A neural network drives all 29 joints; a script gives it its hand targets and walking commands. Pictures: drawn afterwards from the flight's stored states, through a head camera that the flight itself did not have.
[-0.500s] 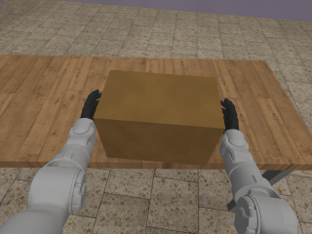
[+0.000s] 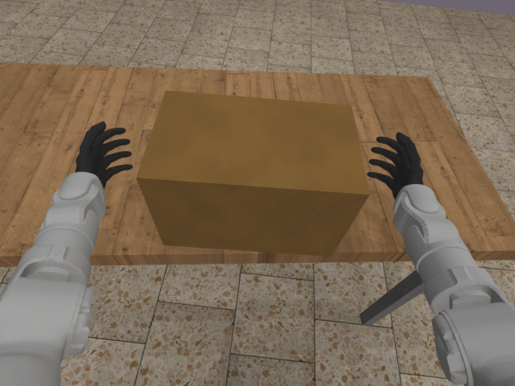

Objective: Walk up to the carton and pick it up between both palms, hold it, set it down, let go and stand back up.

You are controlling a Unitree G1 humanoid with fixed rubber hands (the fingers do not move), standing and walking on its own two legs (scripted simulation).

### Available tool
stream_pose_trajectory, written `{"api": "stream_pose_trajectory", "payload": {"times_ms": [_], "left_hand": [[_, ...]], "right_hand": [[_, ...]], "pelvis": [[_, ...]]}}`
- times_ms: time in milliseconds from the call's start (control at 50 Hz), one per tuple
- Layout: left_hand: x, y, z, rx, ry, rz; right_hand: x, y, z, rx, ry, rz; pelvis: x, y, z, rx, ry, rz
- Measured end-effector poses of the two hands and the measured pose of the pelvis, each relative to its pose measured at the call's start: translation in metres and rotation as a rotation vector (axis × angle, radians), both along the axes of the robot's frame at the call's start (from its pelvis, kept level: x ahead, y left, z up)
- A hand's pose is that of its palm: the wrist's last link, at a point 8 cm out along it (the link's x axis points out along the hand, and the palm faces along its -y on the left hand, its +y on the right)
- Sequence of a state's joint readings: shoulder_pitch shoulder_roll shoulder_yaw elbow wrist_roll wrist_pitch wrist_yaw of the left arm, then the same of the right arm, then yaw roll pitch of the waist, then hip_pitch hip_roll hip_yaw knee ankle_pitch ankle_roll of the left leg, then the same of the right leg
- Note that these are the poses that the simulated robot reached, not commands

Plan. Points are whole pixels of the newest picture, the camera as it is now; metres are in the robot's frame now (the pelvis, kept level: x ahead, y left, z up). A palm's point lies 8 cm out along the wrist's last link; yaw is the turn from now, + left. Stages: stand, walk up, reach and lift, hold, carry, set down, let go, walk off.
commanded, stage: set down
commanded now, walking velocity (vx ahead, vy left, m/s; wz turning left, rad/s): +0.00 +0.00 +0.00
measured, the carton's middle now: (253, 178) +0.43 +0.01 +0.05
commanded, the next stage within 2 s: none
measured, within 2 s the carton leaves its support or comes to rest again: neither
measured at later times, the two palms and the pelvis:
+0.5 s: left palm (82, 209) +0.37 +0.26 +0.06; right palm (419, 217) +0.34 -0.23 +0.08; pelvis -0.01 +0.00 +0.01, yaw +1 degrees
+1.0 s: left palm (51, 265) +0.28 +0.28 +0.06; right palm (410, 258) +0.28 -0.21 +0.06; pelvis -0.01 -0.01 +0.01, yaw +0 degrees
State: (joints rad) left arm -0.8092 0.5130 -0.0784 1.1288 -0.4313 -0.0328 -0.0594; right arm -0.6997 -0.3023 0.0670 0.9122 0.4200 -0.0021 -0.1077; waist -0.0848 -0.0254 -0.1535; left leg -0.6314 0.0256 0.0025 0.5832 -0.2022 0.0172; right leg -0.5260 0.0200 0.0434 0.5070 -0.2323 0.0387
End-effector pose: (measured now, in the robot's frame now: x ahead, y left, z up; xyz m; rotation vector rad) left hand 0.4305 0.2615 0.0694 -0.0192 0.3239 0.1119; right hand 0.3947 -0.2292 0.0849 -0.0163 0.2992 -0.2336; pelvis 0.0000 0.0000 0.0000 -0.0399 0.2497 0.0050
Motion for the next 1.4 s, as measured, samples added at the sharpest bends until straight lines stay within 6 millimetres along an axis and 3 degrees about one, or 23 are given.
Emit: {"api": "stream_pose_trajectory", "payload": {"times_ms": [200, 320, 600, 780, 1040, 1400], "left_hand": [[-0.024, -0.006, -0.011, 0.000, 0.008, -0.056], [-0.038, -0.005, -0.014, 0.001, 0.023, -0.067], [-0.079, 0.003, 0.002, 0.013, 0.019, -0.065], [-0.110, 0.007, 0.007, 0.015, 0.010, -0.048], [-0.156, 0.020, -0.005, -0.006, 0.012, 0.000], [-0.201, 0.019, -0.004, -0.003, 0.013, -0.039]], "right_hand": [[-0.013, 0.024, -0.019, 0.063, -0.004, 0.034], [-0.029, 0.016, -0.023, 0.068, 0.021, 0.005], [-0.072, -0.009, -0.006, 0.068, 0.008, -0.014], [-0.097, 0.003, -0.013, 0.091, 0.021, 0.007], [-0.120, 0.024, -0.022, 0.086, 0.040, 0.016], [-0.167, 0.023, -0.021, 0.057, 0.083, -0.012]], "pelvis": [[-0.005, 0.003, 0.001, -0.010, 0.004, 0.033], [-0.009, 0.004, 0.001, -0.009, -0.020, 0.039], [-0.014, 0.001, 0.008, 0.015, -0.150, 0.012], [-0.013, -0.005, 0.012, 0.030, -0.242, 0.000], [-0.008, -0.010, 0.012, 0.033, -0.308, 0.002], [0.000, 0.000, 0.014, 0.027, -0.373, -0.006]]}}
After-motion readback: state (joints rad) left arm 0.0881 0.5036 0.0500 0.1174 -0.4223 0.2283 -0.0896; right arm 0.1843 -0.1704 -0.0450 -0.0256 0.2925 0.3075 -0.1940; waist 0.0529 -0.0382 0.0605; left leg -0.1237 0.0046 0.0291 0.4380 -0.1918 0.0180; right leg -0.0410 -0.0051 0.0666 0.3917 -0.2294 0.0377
